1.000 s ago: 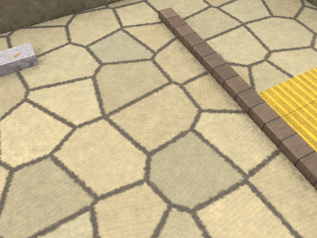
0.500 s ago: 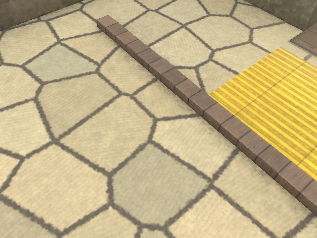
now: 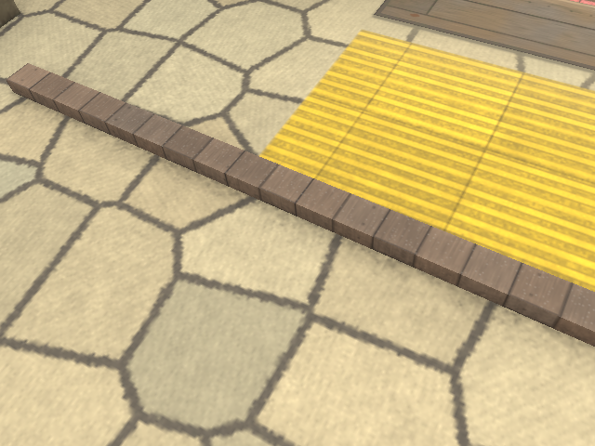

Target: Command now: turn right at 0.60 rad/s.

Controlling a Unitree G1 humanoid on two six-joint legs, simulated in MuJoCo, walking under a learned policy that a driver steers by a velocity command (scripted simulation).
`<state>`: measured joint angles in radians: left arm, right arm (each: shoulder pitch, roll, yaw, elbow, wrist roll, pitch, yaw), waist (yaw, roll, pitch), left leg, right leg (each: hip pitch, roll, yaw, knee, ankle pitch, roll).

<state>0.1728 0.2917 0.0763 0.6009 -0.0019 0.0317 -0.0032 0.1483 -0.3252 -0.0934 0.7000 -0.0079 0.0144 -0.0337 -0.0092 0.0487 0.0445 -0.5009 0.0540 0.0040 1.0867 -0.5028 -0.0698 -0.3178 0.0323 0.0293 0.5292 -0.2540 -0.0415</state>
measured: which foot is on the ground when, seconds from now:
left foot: up 0.00-0.32, down 0.34-0.76, up 0.78-1.00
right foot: down 0.00-0.36, up 0.38-0.76, down 0.78-1.00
